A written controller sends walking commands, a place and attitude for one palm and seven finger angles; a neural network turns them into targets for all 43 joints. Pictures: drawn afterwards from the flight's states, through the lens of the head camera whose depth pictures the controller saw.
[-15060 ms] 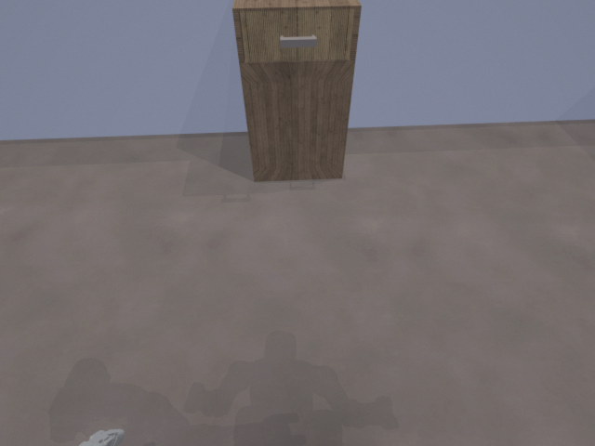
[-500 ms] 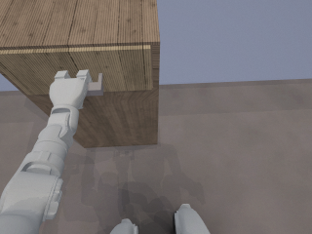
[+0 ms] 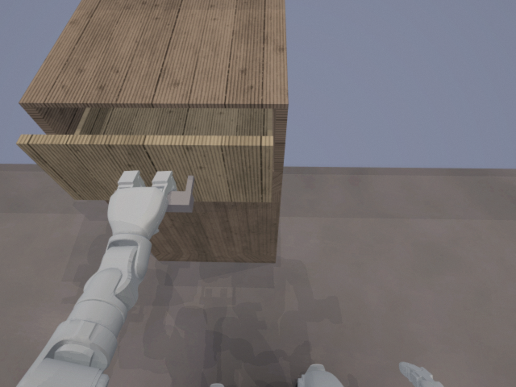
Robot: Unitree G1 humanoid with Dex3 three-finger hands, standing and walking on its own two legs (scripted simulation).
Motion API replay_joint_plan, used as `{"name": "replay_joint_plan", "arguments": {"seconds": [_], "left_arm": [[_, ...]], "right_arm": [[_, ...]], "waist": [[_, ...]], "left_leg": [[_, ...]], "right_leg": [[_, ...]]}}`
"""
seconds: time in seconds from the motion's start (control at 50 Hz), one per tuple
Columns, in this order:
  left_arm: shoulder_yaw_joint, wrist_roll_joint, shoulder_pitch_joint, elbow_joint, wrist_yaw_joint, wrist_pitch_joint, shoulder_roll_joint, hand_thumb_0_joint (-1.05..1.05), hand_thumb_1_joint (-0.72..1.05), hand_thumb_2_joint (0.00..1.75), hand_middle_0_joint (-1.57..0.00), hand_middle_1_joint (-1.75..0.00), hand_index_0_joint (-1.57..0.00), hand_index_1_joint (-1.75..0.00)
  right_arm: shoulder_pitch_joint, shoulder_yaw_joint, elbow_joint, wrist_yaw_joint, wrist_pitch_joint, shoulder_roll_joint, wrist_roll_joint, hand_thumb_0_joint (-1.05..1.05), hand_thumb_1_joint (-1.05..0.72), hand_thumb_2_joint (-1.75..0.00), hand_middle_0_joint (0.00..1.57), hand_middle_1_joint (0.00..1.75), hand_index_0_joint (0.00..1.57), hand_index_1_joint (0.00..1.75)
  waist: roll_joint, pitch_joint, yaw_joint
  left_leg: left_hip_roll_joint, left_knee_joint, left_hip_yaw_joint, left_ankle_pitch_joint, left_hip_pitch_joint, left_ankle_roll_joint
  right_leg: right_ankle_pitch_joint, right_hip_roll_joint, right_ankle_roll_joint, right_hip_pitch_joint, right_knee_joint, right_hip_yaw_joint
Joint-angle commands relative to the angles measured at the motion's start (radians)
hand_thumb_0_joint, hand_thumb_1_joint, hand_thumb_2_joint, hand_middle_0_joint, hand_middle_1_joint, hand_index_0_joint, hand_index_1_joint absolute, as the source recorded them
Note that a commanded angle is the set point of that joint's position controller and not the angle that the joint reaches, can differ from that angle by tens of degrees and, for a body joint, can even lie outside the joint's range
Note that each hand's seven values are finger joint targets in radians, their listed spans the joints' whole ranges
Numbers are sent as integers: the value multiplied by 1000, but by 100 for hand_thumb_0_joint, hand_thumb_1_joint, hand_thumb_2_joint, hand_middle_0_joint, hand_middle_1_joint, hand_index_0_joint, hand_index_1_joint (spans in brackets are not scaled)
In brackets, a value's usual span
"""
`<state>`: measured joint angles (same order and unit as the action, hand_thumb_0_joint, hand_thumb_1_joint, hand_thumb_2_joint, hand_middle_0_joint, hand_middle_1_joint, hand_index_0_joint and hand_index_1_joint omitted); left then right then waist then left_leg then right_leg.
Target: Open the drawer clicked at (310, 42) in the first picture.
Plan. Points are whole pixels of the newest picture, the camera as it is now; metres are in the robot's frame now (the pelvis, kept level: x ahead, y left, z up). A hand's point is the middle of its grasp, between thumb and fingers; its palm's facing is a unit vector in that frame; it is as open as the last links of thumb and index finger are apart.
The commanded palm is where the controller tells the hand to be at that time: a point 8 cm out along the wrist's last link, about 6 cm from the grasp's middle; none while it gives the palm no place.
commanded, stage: pull the drawer open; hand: left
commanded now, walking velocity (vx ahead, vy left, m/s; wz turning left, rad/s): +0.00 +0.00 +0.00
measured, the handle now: (156, 190) +0.44 +0.20 -0.01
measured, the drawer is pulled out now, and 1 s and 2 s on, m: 0.08 0.19 0.30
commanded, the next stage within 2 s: none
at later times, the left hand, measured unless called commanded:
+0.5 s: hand (143, 254) +0.33 +0.20 -0.03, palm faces -0.04 -0.04 -1.00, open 6.0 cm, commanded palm +0.29 +0.20 +0.02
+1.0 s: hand (137, 286) +0.27 +0.20 -0.03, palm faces -0.03 -0.04 -1.00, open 5.9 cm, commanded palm +0.23 +0.20 +0.02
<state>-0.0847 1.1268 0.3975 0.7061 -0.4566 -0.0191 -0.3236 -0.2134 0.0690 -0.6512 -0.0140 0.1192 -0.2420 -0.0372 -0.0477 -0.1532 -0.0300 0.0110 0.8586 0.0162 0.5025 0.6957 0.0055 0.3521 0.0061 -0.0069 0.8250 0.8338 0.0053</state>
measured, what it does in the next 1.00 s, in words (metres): stands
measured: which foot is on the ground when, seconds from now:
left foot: down 0.00-1.00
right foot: down 0.00-1.00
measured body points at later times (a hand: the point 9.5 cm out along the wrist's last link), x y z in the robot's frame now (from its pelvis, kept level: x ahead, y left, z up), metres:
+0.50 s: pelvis -0.01 +0.00 +0.00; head +0.07 -0.03 +0.45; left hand +0.32 +0.20 +0.02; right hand +0.11 -0.26 -0.13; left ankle -0.07 +0.11 -0.69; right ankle +0.02 -0.13 -0.69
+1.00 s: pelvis -0.02 -0.01 +0.00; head +0.04 -0.04 +0.45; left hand +0.27 +0.20 +0.02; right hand +0.14 -0.26 -0.12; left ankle -0.07 +0.11 -0.69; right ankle +0.02 -0.13 -0.69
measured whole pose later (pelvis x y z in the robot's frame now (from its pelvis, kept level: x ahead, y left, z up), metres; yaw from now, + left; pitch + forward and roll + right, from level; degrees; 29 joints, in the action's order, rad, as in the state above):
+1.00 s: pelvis -0.02 -0.01 +0.00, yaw +0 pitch +14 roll +1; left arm -0.10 1.13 0.02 0.41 -0.48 0.01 -0.30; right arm -0.16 0.04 -0.62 0.01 0.05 -0.23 -0.03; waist -0.04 -0.12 0.01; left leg 0.01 0.85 0.03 0.49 0.60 -0.01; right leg 0.35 0.00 0.01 0.75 0.86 0.02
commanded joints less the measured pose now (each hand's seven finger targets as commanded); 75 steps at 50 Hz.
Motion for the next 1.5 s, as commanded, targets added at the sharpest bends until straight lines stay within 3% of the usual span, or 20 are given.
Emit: {"name": "replay_joint_plan", "arguments": {"seconds": [0.0,0.04,0.16,0.2,0.24,0.3,0.54,0.64,0.7,0.8,0.84,0.9,0.96,1.02,1.12,1.18,1.24,1.42,1.46,1.48], "left_arm": [[43,-9,166,-206,-55,8,-121,0,90,90,-40,-135,-40,-135],[78,-6,156,-226,-61,9,-161,0,90,90,-40,-135,-40,-135],[75,-7,50,-265,-63,23,-147,0,90,90,-40,-135,-40,-135],[41,-10,51,-274,-61,26,-110,0,90,90,-40,-135,-40,-135],[79,-10,44,-288,-63,23,-155,0,90,90,-40,-135,-40,-135],[49,-9,0,-303,-64,23,-115,0,90,90,-40,-135,-40,-135],[79,-15,-191,-419,-83,15,-122,0,90,90,-40,-135,-40,-135],[55,-7,-180,-458,-98,15,-104,0,90,90,-40,-135,-40,-135],[69,-7,-191,-443,-99,24,-118,0,90,90,-40,-135,-40,-135],[52,-3,-185,-451,-92,27,-113,0,90,90,-40,-135,-40,-135],[56,-6,-246,-472,-88,29,-111,0,90,90,-40,-135,-40,-135],[52,-15,-269,-475,-80,28,-102,0,90,90,-40,-135,-40,-135],[87,-17,-351,-502,-78,23,-126,0,90,90,-40,-135,-40,-135],[94,-20,-426,-564,-81,14,-119,0,90,90,-40,-135,-40,-135],[112,-19,-555,-644,-99,11,-119,0,90,90,-40,-135,-40,-135],[98,-14,-574,-688,-112,13,-105,0,90,90,-40,-135,-40,-135],[123,-10,-635,-734,-130,13,-126,0,90,90,-40,-135,-40,-135],[104,-18,-792,-824,-140,14,-99,0,90,90,-40,-135,-40,-135],[109,-21,-854,-844,-140,5,-103,0,90,90,-40,-135,-40,-135],[106,-16,-863,-838,-143,0,-99,0,90,90,-40,-135,-40,-135]], "right_arm": [[-68,49,83,16,-22,-131,4,0,-90,-90,20,30,20,30],[-63,47,82,19,-24,-134,3,0,-90,-90,20,30,20,30],[-36,44,92,24,-33,-127,4,0,-90,-90,20,30,20,30],[-24,43,98,25,-39,-124,7,0,-90,-90,20,30,20,30],[-19,42,96,29,-43,-130,6,0,-90,-90,20,30,20,30],[-8,41,105,29,-52,-124,7,0,-90,-90,20,30,20,30],[38,35,129,31,-80,-120,5,0,-90,-90,20,30,20,30],[59,30,135,31,-92,-116,1,0,-90,-90,20,30,20,30],[63,32,132,34,-95,-117,4,0,-90,-90,20,30,20,30],[79,25,136,40,-102,-113,3,0,-90,-90,20,30,20,30],[86,25,146,40,-103,-110,3,0,-90,-90,20,30,20,30],[95,21,151,39,-106,-110,5,0,-90,-90,20,30,20,30],[104,20,160,41,-110,-107,3,0,-90,-90,20,30,20,30],[117,19,174,36,-113,-107,2,0,-90,-90,20,30,20,30],[138,18,185,27,-116,-103,-3,0,-90,-90,20,30,20,30],[140,18,183,22,-116,-100,-6,0,-90,-90,20,30,20,30],[148,16,189,22,-119,-99,-12,0,-90,-90,20,30,20,30],[181,8,205,11,-119,-93,-16,0,-90,-90,20,30,20,30],[179,5,214,7,-121,-88,-18,0,-90,-90,20,30,20,30],[187,3,212,7,-121,-87,-19,0,-90,-90,20,30,20,30]], "waist": [[38,-382,3],[27,-398,18],[25,-385,32],[25,-357,20],[48,-365,31],[43,-346,32],[46,-316,54],[21,-293,46],[57,-285,46],[48,-276,51],[20,-292,66],[58,-253,59],[72,-261,77],[42,-273,88],[50,-261,93],[44,-249,81],[29,-270,93],[49,-234,94],[45,-246,108],[57,-214,103]], "left_leg": [[-22,-62,9,-643,-155,8],[-23,-66,6,-646,-164,6],[-26,-74,12,-647,-169,3],[-27,-80,17,-605,-165,3],[-29,-83,15,-583,-154,4],[-28,-89,15,-579,-161,2],[-34,-97,17,-514,-150,-1],[-34,-98,16,-459,-157,-1],[-38,-99,17,-421,-148,1],[-43,-104,19,-394,-143,1],[-43,-104,21,-423,-163,-1],[-44,-107,22,-394,-143,2],[-47,-109,25,-396,-135,2],[-45,-106,22,-428,-143,-1],[-43,-88,23,-441,-143,-3],[-42,-79,21,-423,-147,-4],[-43,-68,19,-447,-154,-7],[-39,-46,8,-461,-155,-8],[-41,-40,10,-456,-153,-7],[-44,-35,10,-435,-139,-7]], "right_leg": [[-494,-29,48,-364,-30,-38],[-488,-28,51,-376,-24,-35],[-503,-28,52,-396,-29,-31],[-478,-29,51,-382,-40,-34],[-469,-29,51,-399,-37,-27],[-453,-30,53,-387,-41,-33],[-414,-30,55,-395,-42,-26],[-350,-30,56,-360,-46,-31],[-334,-31,55,-364,-51,-30],[-318,-29,56,-365,-54,-26],[-334,-30,58,-376,-51,-24],[-325,-31,55,-374,-59,-23],[-345,-29,55,-404,-58,-13],[-359,-30,59,-405,-50,-11],[-378,-31,59,-394,-40,-4],[-357,-32,58,-366,-31,-5],[-387,-30,60,-373,-17,5],[-379,-35,61,-339,0,7],[-381,-32,58,-348,8,8],[-370,-35,59,-329,8,15]]}}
